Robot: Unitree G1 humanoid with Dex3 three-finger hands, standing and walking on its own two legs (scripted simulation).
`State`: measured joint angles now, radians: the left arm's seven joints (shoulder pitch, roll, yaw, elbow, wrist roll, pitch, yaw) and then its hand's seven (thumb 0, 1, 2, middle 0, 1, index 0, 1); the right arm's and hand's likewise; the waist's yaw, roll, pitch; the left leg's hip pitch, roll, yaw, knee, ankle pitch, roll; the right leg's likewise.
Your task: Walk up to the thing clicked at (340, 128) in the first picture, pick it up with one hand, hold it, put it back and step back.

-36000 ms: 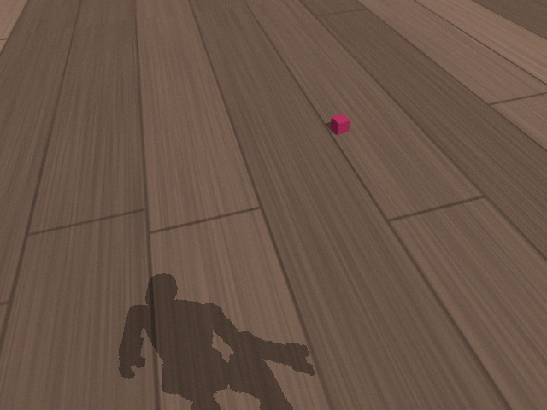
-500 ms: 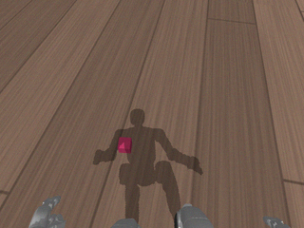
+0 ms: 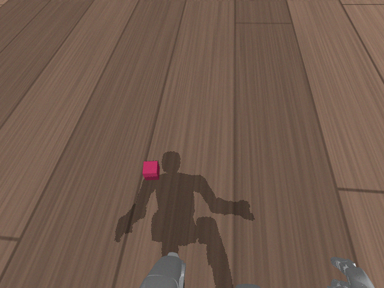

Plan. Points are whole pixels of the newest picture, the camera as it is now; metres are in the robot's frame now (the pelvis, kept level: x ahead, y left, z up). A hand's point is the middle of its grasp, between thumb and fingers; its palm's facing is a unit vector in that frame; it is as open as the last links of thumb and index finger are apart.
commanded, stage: step back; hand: left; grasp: from above
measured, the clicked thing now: (151, 170) +0.76 +0.31 -0.71
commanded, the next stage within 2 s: stand in 1.74 s
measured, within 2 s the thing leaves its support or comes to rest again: neither
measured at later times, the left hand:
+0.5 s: hand out of the picture -0.06 +0.25 -0.14, palm faces +0.04 -0.92 -0.38, open 7.4 cm
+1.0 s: hand out of the picture -0.27 +0.25 -0.14, palm faces +0.12 -0.91 -0.41, open 7.4 cm
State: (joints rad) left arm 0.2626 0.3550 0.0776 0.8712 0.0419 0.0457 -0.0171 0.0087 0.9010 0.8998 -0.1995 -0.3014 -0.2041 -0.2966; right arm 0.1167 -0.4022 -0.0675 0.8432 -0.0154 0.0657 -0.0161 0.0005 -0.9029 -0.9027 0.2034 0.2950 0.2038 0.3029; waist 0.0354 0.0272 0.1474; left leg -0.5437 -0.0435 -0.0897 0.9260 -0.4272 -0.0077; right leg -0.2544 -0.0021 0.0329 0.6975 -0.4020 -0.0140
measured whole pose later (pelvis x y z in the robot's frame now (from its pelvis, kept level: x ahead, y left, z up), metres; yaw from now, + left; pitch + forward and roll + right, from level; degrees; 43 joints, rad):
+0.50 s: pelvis -0.17 -0.02 +0.00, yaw +3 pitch -2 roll -1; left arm 0.13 0.39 0.07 0.82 0.02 0.06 0.01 0.01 0.90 0.90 -0.20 -0.30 -0.20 -0.30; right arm 0.12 -0.37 -0.04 0.83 -0.04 0.03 -0.01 0.00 -0.90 -0.90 0.21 0.30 0.21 0.30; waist 0.00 -0.01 0.17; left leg -0.38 0.04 -0.01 0.64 -0.22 0.01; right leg -0.36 0.06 0.08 1.03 -0.54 0.01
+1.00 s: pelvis -0.29 -0.04 +0.01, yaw +6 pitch -3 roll +1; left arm 0.24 0.40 0.07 0.96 0.03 0.02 -0.01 0.01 0.90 0.90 -0.20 -0.30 -0.20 -0.30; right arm 0.23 -0.35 -0.05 0.98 -0.04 0.01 0.02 0.00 -0.90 -0.90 0.20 0.29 0.20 0.30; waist 0.02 -0.02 0.07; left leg -0.23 -0.03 -0.02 0.60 -0.33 0.03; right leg -0.36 -0.03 0.02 0.82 -0.47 -0.02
